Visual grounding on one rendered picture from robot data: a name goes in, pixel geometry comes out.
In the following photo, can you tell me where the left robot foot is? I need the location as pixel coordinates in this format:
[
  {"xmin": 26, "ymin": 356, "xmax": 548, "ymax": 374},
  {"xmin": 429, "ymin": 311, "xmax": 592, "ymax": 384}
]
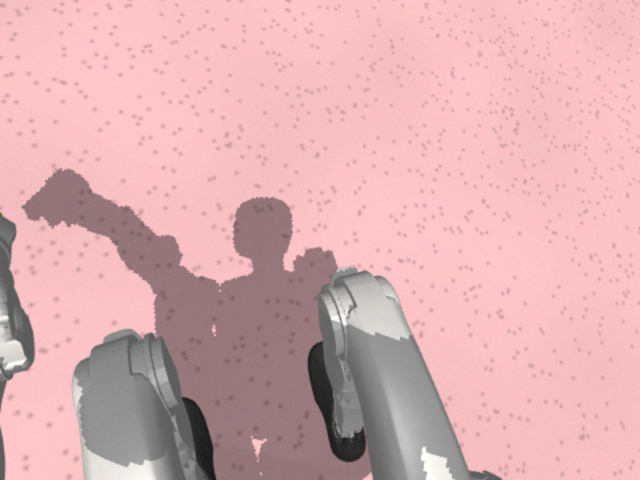
[{"xmin": 182, "ymin": 397, "xmax": 216, "ymax": 480}]

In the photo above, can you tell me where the left robot arm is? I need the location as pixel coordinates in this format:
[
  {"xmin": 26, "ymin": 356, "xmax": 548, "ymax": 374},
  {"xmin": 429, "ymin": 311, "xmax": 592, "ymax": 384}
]
[{"xmin": 0, "ymin": 215, "xmax": 35, "ymax": 480}]

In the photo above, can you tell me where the right robot foot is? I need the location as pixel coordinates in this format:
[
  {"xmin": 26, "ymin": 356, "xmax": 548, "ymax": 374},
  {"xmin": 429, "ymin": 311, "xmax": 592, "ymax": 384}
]
[{"xmin": 308, "ymin": 341, "xmax": 366, "ymax": 462}]

